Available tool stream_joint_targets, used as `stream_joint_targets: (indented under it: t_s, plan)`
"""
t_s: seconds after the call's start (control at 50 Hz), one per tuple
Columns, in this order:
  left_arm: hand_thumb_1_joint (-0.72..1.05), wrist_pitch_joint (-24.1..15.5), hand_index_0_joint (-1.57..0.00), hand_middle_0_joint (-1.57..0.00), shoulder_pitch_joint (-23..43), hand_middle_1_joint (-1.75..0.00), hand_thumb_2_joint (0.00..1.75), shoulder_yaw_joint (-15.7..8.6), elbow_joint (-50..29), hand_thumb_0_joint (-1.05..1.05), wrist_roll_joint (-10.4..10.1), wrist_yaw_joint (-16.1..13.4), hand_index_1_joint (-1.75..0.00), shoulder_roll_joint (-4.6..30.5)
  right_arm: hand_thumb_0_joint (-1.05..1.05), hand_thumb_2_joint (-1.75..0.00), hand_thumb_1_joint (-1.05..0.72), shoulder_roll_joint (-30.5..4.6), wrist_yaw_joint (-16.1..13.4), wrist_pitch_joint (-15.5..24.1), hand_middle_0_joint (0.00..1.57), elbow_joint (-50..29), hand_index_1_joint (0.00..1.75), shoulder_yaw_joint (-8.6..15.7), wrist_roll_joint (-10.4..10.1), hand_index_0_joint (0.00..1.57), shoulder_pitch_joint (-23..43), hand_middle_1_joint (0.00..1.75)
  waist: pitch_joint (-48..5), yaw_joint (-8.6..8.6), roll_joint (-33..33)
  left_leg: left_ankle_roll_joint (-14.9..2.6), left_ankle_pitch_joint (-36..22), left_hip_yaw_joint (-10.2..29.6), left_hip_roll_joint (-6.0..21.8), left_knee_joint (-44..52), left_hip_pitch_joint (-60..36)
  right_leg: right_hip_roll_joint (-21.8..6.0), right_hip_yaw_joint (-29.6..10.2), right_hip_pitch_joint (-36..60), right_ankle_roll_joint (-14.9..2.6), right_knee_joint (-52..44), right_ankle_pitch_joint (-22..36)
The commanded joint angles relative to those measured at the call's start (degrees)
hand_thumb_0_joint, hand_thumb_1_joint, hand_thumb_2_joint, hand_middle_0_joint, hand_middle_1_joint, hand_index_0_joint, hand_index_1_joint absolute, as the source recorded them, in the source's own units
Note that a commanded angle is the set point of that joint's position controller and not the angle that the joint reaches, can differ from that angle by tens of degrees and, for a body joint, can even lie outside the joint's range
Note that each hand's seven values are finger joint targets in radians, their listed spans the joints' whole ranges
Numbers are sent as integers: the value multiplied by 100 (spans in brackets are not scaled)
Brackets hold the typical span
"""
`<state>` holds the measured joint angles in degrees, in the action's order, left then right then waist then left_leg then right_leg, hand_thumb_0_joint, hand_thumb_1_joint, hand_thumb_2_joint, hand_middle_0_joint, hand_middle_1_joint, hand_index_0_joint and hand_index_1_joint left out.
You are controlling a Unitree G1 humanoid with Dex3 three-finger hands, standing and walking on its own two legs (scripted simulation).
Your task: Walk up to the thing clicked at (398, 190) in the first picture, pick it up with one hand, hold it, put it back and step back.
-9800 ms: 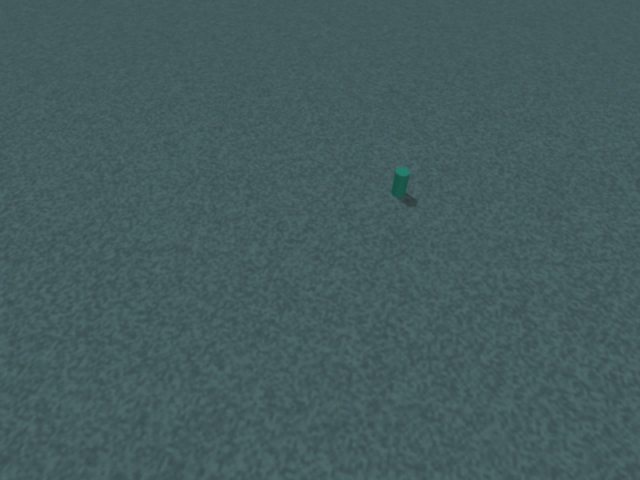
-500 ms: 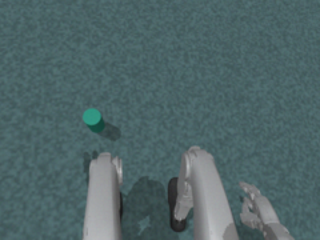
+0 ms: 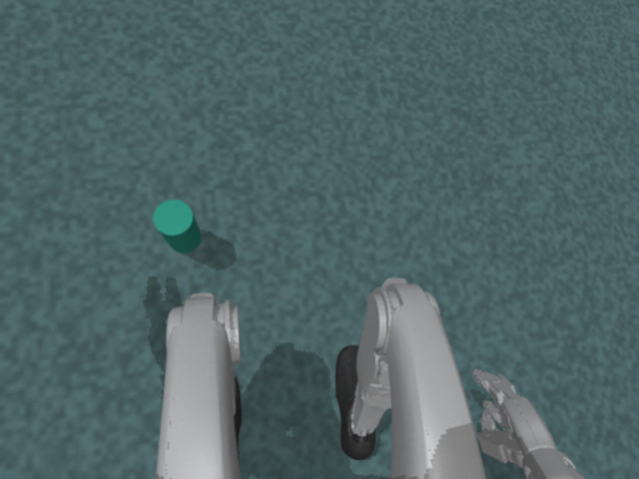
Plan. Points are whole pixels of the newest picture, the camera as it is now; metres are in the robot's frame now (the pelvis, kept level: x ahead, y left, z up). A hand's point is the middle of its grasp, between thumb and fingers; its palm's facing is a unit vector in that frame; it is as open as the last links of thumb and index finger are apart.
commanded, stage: go down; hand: left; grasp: from the side
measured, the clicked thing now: (179, 228) +0.48 +0.21 -0.34
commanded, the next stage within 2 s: approach in 0.52 s
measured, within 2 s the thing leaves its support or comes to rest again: neither
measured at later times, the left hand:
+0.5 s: hand out of the picture +0.40 +0.39 -0.02, palm faces +0.12 -0.99 -0.09, open 17.3 cm
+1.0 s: hand (12, 209) +0.43 +0.36 -0.11, palm faces +0.11 -0.99 +0.01, open 17.5 cm
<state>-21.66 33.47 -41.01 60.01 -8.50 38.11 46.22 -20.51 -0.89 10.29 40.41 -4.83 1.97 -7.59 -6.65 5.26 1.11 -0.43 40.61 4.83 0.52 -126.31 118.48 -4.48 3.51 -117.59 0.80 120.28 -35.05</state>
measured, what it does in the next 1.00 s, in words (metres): lowers itself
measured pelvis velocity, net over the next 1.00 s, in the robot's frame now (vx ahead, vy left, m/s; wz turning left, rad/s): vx -0.01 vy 0.00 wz -0.06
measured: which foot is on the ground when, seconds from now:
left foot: down 0.00-1.00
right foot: down 0.00-1.00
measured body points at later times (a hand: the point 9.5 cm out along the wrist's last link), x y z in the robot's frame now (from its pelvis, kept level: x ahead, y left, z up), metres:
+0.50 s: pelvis +0.00 +0.00 -0.02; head +0.21 +0.06 +0.38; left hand +0.39 +0.44 -0.01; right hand +0.13 -0.29 -0.12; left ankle +0.08 +0.12 -0.37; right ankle +0.12 -0.13 -0.37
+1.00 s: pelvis -0.01 +0.00 -0.06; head +0.22 +0.10 +0.32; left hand +0.42 +0.41 -0.10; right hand +0.12 -0.28 -0.14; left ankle +0.08 +0.12 -0.37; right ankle +0.11 -0.13 -0.37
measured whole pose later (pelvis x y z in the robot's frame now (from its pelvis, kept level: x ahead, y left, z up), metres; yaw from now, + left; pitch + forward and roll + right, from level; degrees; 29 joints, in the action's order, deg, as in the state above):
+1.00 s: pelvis -0.01 +0.00 -0.06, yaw -3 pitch +28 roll -9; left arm -36.6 42.0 -41.8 75.6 -12.1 39.4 51.7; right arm -22.5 1.6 9.7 37.5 -12.1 5.8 -3.8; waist 1.1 10.2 5.1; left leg -0.7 40.8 8.1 0.7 -138.4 126.0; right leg -3.5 5.6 -123.6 1.4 129.4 -33.5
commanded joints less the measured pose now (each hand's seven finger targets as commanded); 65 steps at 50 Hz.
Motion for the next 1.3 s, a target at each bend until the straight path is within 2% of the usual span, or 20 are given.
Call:
stream_joint_targets:
  t_s: [0.0,0.14,0.2,0.24,0.3,0.34,0.36,0.48,0.56,0.6,0.62,0.66,0.72,0.88,0.94,1.08,1.12,1.18,1.24,1.28]
  plan:
    - [-51,-313,-3,-4,1254,-6,7,-471,-1111,0,-164,-10,-6,2387,0,-91,-92,-1369,-65,105,20,-281,30,469,-26,20,-808,30,-3514,-196,-1420,-67,-845,-72,-65,1847,-2546,199,121,1714,-308,-971,430]
    - [-49,-318,-3,-4,1235,-6,8,-425,-849,0,-180,51,-6,2304,0,-91,-92,-1390,-49,80,20,-279,30,452,-35,20,-749,30,-3309,-149,-1349,-72,-726,-32,-57,1785,-2413,201,152,1468,-312,-858,327]
    - [-50,-389,-3,-4,1413,-7,8,-555,-1055,0,-204,59,-7,2516,0,-91,-92,-1399,-48,65,20,-268,30,436,-26,20,-768,30,-3373,-185,-1459,-85,-663,-75,-75,1734,-2384,194,137,1500,-306,-843,288]
    - [-49,-378,-3,-4,1344,-7,9,-461,-847,0,-227,105,-7,2326,0,-91,-92,-1377,-43,66,20,-256,30,429,-15,20,-781,30,-3342,-96,-1275,-105,-740,-139,-89,1614,-2250,207,123,1591,-292,-884,336]
    - [-50,-409,-3,-4,1431,-7,9,-580,-942,0,-237,106,-8,2583,0,-91,-91,-1396,-44,53,20,-253,30,412,-3,20,-813,30,-3525,-168,-1245,-118,-964,-215,-108,1501,-2184,212,81,1772,-294,-868,484]
    - [-49,-385,-4,-4,1382,-7,8,-555,-829,0,-203,145,-7,2526,0,-91,-91,-1449,-38,40,20,-239,30,418,10,20,-825,30,-3549,-153,-1473,-56,-1175,-104,-77,1556,-2522,200,133,1533,-330,-707,631]
    - [-48,-376,-3,-4,1466,-8,9,-437,-787,0,-191,168,-8,2384,0,-91,-91,-1437,-34,33,20,-239,30,419,11,20,-832,30,-3477,-36,-1483,-58,-1172,-103,-76,1528,-2464,195,140,1506,-326,-719,643]
    - [-50,-445,-4,-5,1727,-8,9,-613,-925,0,-179,152,-8,2667,0,-91,-91,-1464,-22,-5,20,-221,30,393,44,20,-840,30,-3507,-68,-1527,-78,-1014,-118,-79,1474,-2407,193,136,1533,-310,-700,536]
    - [-49,-395,-4,-5,1749,-7,9,-475,-752,0,-142,154,-8,2568,0,-91,-91,-1472,-12,-18,20,-266,30,380,31,20,-773,30,-3188,-27,-1459,-99,-540,-60,-61,1552,-2187,203,174,1295,-296,-710,203]
    - [-52,-416,-3,-7,1822,-11,14,-545,-841,0,-156,142,-14,2660,0,-91,-92,-1500,-4,-41,20,-255,30,369,28,20,-784,30,-3267,-48,-1509,-92,-582,-27,-58,1545,-2261,201,195,1276,-295,-670,259]
    - [-54,-417,-5,-7,1793,-5,6,-609,-783,0,-153,136,-7,2782,0,-90,-90,-1495,-1,-46,20,-256,30,343,40,20,-795,30,-3358,-67,-1548,-80,-723,-60,-57,1496,-2295,202,173,1374,-299,-643,338]
    - [-55,-465,-5,-7,1788,-7,3,-536,-609,0,-182,181,-9,2627,0,-90,-91,-1508,0,-55,20,-279,30,320,31,20,-762,30,-3208,27,-1498,-73,-749,12,-54,1466,-2261,206,208,1164,-307,-574,349]
    - [-57,-696,-5,-7,1793,-8,3,-355,-140,0,-342,252,-9,2169,0,-90,-91,-1478,28,-12,20,-306,30,199,56,20,-697,30,-2698,291,-1121,-118,-592,40,-53,1245,-1760,241,276,1086,-272,-549,262]
    - [-55,-1598,-5,-6,1830,-8,4,-163,770,0,-575,241,-9,1966,0,-90,-90,-1614,140,93,20,-504,30,-124,270,20,-347,30,-2392,485,-933,-100,-388,21,-16,658,-1330,343,422,1078,-239,-256,163]
    - [-55,-1933,-4,-6,1989,-8,5,-264,772,0,-468,87,-9,2337,0,-90,-90,-1723,188,38,20,-540,30,-269,406,20,-241,30,-2504,480,-1291,-29,-585,111,28,560,-1564,360,529,1066,-257,-30,328]
    - [-52,-2645,-3,-5,2018,-8,8,-305,461,0,-312,-237,-10,2542,0,-91,-92,-1931,277,-234,20,-533,30,-607,767,20,145,30,-2701,619,-2131,133,-1249,287,120,239,-2194,393,743,1167,-260,385,820]
    - [-54,-2785,-3,-5,1733,-9,8,-64,683,0,-306,-319,-10,2137,0,-91,-93,-1962,301,-313,20,-571,30,-701,856,20,278,30,-2568,760,-2165,178,-1347,377,134,176,-2288,403,838,1114,-258,472,893]
    - [-54,-3060,-4,-5,1999,-9,8,-57,601,0,-268,-543,-10,2252,0,-91,-93,-2030,316,-406,20,-519,30,-854,1000,20,454,30,-2414,880,-2365,223,-1483,475,171,25,-2333,439,932,1042,-259,589,976]
    - [-56,-3289,-4,-6,1898,-10,7,391,1043,0,-233,-706,-10,1630,0,-91,-94,-2042,365,-467,20,-513,30,-1007,1126,20,656,30,-1986,1123,-2237,221,-1267,549,195,-110,-2125,465,1038,1003,-230,617,930]
    - [-61,-3457,-6,-7,1836,-6,1,461,1375,0,-208,-861,-6,1632,0,-91,-94,-2086,384,-493,20,-566,30,-1154,1176,20,800,30,-1723,1218,-1917,196,-1077,623,199,-176,-1853,497,1128,1076,-199,617,862]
